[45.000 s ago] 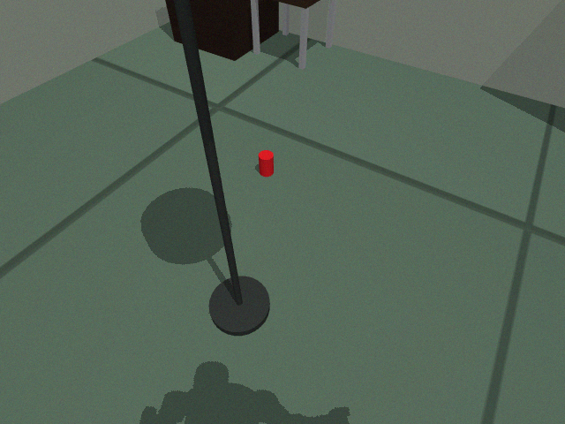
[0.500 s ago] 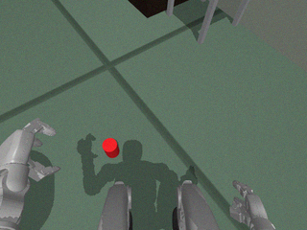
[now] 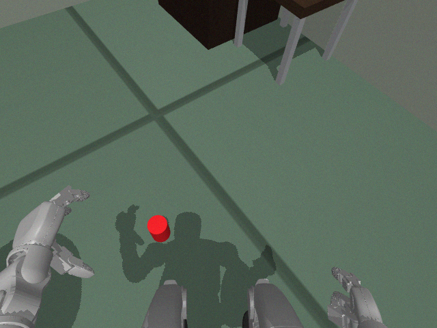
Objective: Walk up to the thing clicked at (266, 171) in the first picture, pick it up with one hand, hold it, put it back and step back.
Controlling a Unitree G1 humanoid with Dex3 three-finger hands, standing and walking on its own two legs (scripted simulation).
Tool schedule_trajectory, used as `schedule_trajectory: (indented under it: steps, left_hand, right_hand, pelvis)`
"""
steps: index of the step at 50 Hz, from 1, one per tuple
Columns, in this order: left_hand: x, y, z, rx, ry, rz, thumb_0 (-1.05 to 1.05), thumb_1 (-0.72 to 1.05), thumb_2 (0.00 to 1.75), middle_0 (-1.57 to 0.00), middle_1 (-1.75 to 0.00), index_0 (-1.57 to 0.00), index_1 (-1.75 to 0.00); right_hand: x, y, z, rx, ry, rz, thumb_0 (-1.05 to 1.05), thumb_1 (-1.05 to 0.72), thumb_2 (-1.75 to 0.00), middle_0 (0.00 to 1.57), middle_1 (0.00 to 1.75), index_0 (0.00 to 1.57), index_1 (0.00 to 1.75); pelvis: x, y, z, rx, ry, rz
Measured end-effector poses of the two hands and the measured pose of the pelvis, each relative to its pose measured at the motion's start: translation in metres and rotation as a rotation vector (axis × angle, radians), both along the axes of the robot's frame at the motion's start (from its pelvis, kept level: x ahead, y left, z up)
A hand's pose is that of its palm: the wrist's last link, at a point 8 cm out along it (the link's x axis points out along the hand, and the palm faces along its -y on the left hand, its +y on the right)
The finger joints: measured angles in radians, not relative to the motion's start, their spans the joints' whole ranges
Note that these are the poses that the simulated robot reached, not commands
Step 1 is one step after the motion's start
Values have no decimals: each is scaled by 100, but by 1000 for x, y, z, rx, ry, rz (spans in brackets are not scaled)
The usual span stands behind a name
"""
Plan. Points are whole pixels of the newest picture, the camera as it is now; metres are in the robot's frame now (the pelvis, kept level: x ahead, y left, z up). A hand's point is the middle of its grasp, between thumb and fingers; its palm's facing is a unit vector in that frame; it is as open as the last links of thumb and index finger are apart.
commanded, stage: lift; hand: left
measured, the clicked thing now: (159, 229) +0.47 +0.20 -0.61
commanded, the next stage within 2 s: go down in 0.10 s
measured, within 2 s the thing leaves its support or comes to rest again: neither
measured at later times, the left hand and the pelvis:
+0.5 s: hand (71, 227) +0.31 +0.27 -0.05, palm faces -0.17 -0.59 -0.79, open 9.4 cm; pelvis +0.01 +0.00 +0.01, yaw +0 degrees
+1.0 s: hand (77, 220) +0.34 +0.30 -0.12, palm faces -0.12 -0.70 -0.70, open 13.1 cm; pelvis +0.00 +0.00 -0.06, yaw -1 degrees
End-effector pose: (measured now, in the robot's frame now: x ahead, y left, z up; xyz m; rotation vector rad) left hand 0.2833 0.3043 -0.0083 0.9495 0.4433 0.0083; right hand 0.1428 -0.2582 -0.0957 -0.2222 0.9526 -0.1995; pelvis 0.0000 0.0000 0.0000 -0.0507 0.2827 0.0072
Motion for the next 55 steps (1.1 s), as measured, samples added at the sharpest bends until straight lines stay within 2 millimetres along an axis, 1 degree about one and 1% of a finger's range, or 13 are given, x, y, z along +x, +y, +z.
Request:
schedule_trajectory:
  steps: [4, 7, 10, 13, 17, 22, 30, 34, 39, 43, 47, 50, 55]
  left_hand:
    - [0, 0, -7, -4, -21, -26, 0, -36, 29, -42, -57, -43, -54]
    - [3, 0, -7, -2, -57, -35, 0, -30, 30, -48, -55, -49, -53]
    - [7, 0, -3, 10, -76, -40, 0, -20, 39, -56, -62, -59, -60]
    - [11, -2, 5, 27, -81, -51, 0, -12, 47, -59, -72, -64, -70]
    - [14, -3, 13, 20, -65, -47, 0, -7, 50, -59, -78, -65, -76]
    - [13, -2, 11, 2, -42, -42, 0, -3, 46, -61, -79, -67, -78]
    - [16, -3, 16, 16, -60, -68, 0, 3, 61, -62, -102, -70, -96]
    - [19, -1, 18, 14, -57, -53, 0, 2, 56, -59, -97, -66, -88]
    - [20, 4, 4, -18, -38, -34, 0, -5, 41, -45, -75, -50, -66]
    - [23, 13, -18, -69, -46, -16, 0, -12, 33, -36, -59, -40, -52]
    - [34, 24, -46, -127, -87, -16, 0, -16, 30, -32, -53, -36, -47]
    - [47, 31, -66, -161, -126, -50, 0, -17, 34, -35, -57, -39, -52]
    - [66, 34, -92, -241, -170, -94, 0, -18, 50, -43, -75, -48, -69]
  right_hand:
    - [-9, -2, -7, -9, 37, 13, 1, -89, -89, 20, 30, 20, 30]
    - [-15, -3, -14, -13, 64, 11, 1, -90, -89, 20, 30, 20, 30]
    - [-20, -2, -17, -7, 83, 2, 1, -91, -89, 20, 30, 20, 30]
    - [-22, 1, -15, 7, 87, -12, 1, -91, -89, 20, 30, 20, 30]
    - [-22, 5, -7, 23, 74, -32, 1, -90, -89, 20, 30, 20, 30]
    - [-20, 5, 2, 20, 56, -20, 1, -89, -89, 20, 30, 20, 30]
    - [-16, 1, 7, 1, 68, -9, 1, -89, -89, 20, 30, 20, 30]
    - [-14, 1, 9, 8, 63, -8, 1, -87, -88, 20, 30, 20, 30]
    - [-15, 0, 6, 9, 67, 11, 1, -85, -88, 20, 30, 20, 30]
    - [-18, -4, -9, -8, 93, 42, 0, -84, -88, 20, 30, 20, 30]
    - [-20, -10, -36, -39, 130, 79, 0, -84, -88, 20, 30, 20, 30]
    - [-21, -13, -63, -57, 155, 97, 0, -84, -88, 20, 30, 20, 30]
    - [-23, -12, -104, -58, 186, 104, 0, -85, -88, 20, 30, 20, 30]
  pelvis:
    - [0, 0, -5, 0, 31, 0]
    - [0, 0, -10, 0, 37, 0]
    - [0, 2, -10, -1, 31, -1]
    - [2, 3, -6, -3, 22, -3]
    - [6, 4, 3, -2, 10, -6]
    - [10, 4, 7, -1, 21, -8]
    - [12, 5, 10, -1, 8, -5]
    - [13, 5, 13, 0, 13, -7]
    - [12, 3, 8, 2, 36, -9]
    - [8, 1, -8, 3, 74, -8]
    - [1, -1, -37, -3, 135, -6]
    - [-4, 0, -63, -10, 181, -7]
    - [-11, 2, -100, -22, 228, -13]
